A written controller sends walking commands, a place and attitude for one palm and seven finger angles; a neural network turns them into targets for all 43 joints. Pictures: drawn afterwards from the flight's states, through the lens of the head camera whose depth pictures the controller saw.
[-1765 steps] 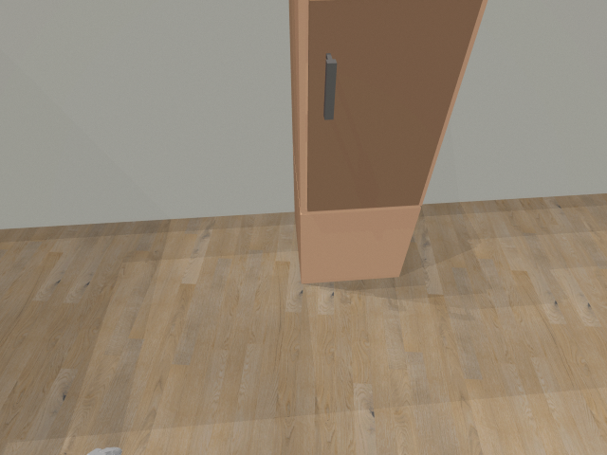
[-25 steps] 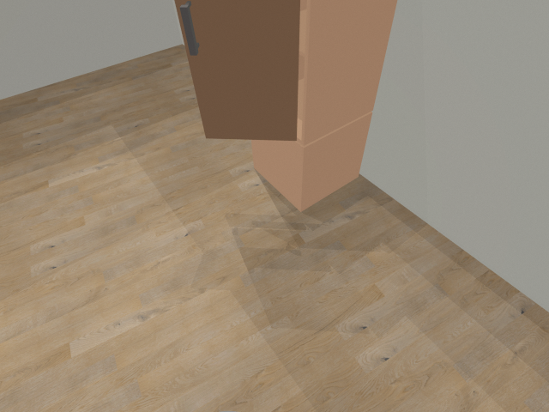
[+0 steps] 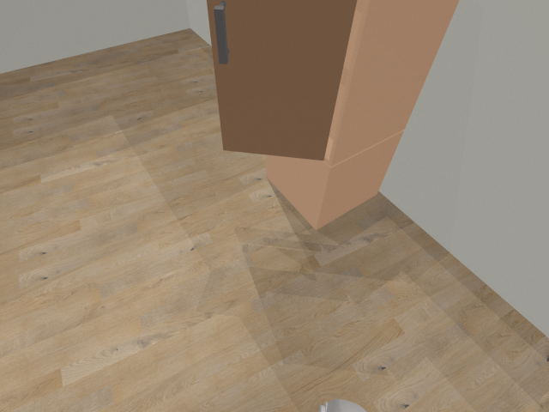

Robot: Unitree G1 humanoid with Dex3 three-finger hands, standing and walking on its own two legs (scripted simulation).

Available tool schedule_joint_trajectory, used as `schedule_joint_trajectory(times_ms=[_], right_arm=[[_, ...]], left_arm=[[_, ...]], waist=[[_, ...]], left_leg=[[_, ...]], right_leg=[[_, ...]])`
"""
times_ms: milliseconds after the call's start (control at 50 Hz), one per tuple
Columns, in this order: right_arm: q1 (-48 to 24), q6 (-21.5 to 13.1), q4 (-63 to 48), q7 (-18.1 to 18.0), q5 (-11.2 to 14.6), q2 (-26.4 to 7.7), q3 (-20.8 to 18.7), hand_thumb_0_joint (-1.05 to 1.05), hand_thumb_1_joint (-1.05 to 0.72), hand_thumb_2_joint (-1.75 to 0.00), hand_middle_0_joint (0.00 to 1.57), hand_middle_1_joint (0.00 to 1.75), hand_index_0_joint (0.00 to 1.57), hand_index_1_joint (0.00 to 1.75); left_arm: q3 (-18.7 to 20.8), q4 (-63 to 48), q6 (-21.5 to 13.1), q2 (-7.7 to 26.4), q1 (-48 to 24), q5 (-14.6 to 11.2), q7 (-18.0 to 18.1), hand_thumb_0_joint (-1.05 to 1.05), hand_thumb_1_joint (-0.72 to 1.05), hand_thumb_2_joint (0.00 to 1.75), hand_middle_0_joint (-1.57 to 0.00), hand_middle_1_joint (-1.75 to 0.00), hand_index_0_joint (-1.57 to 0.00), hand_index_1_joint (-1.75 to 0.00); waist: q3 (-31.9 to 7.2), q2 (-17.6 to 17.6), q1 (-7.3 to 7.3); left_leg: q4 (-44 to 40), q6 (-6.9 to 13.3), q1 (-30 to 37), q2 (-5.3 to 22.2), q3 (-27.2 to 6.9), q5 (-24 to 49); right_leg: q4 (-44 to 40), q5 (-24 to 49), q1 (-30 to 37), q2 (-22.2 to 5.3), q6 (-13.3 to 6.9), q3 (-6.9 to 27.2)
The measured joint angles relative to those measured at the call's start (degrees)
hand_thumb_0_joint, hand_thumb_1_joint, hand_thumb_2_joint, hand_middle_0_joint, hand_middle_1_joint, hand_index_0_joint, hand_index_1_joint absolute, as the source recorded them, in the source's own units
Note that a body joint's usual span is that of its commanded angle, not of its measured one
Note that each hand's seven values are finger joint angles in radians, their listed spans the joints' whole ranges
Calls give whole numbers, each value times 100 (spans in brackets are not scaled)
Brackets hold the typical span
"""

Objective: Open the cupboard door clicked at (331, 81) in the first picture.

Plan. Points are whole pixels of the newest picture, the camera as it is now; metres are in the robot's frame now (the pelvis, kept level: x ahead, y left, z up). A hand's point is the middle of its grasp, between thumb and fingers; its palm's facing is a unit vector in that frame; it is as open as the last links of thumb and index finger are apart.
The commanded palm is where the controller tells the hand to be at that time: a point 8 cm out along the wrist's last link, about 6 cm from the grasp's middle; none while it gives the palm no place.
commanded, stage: take the last steps up to it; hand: left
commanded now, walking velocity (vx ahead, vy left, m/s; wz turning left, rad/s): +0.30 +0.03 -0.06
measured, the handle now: (223, 32) +0.93 +0.22 +0.09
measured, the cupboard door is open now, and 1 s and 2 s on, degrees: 49 49 49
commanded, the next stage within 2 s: come to a stop and stand still in 0.68 s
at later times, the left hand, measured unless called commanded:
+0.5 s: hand (183, 360) +0.22 +0.18 -0.16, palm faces +0.04 -0.98 -0.21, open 7.2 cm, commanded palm none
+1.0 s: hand (192, 263) +0.41 +0.21 -0.17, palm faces -0.01 -0.97 -0.22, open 7.3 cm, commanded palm none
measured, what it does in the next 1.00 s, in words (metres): walks ahead: right foot, then left foot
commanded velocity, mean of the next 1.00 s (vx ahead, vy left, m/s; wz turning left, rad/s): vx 0.12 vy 0.01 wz -0.02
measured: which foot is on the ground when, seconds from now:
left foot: down 0.00-0.24, up 0.26-0.60, down 0.62-1.00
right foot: up 0.00-0.22, down 0.24-0.64, up 0.66-0.94, down 0.96-1.00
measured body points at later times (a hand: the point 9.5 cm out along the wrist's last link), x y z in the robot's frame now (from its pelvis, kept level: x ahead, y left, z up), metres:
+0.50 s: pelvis +0.19 -0.01 +0.01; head +0.22 -0.01 +0.46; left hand +0.22 +0.23 -0.14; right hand +0.21 -0.24 -0.15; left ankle +0.25 +0.13 -0.69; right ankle +0.14 -0.11 -0.74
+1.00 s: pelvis +0.35 +0.02 +0.00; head +0.37 +0.02 +0.44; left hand +0.41 +0.26 -0.16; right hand +0.35 -0.20 -0.16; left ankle +0.34 +0.13 -0.74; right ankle +0.37 -0.09 -0.74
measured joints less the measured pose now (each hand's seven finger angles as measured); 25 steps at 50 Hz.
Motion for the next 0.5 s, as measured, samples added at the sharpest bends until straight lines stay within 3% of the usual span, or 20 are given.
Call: schedule_joint_trajectory(times_ms=[100,220,260,300,360,420,500], right_arm=[[407,45,260,48,-24,-72,37,-1,-94,-90,20,30,20,30],[862,156,560,105,-35,-48,71,0,-92,-90,20,30,20,30],[944,198,649,124,1,-55,79,0,-92,-90,20,30,20,30],[875,286,725,147,20,-71,82,0,-92,-90,20,30,20,30],[686,346,707,156,26,-91,46,1,-92,-90,20,30,19,30],[497,351,568,180,21,-64,13,1,-92,-90,20,30,19,30],[199,326,378,234,22,-63,-8,1,-92,-90,20,30,19,30]], left_arm=[[-12,-350,-31,-36,-504,-7,-43,1,91,90,-20,-30,-19,-30],[-65,-579,-109,-64,-855,3,-79,0,91,90,-20,-30,-19,-30],[-80,-593,-236,-98,-903,7,-65,0,91,90,-20,-30,-19,-30],[-117,-588,-354,-163,-863,-28,-24,0,91,90,-20,-30,-19,-30],[-158,-505,-396,-271,-608,-66,53,0,90,90,-20,-30,-20,-30],[-25,-378,-458,-207,-338,-111,151,-2,95,90,-21,-30,-20,-30],[-66,-89,-441,-79,-17,-64,91,-2,95,90,-21,-30,-20,-30]], waist=[[-109,129,-115],[-130,226,-297],[-85,339,-312],[2,418,-323],[26,424,-326],[-40,359,-299],[-76,251,-185]], left_leg=[[-626,2,606,-126,71,14],[-338,-180,990,-83,126,-577],[471,-243,785,79,37,-1042],[1924,-264,226,114,-290,-1479],[3107,-358,-572,192,-547,-1122],[2895,-475,-1075,374,-611,-623],[1851,-523,-1256,473,-571,-275]], right_leg=[[-1480,382,-9,61,24,-107],[-3047,550,814,191,-6,-118],[-3158,447,1019,320,-163,-146],[-3110,307,1167,410,-261,-219],[-3602,392,1578,498,-241,-261],[-4166,501,1958,548,-227,-298],[-4539,444,2355,512,-123,-293]])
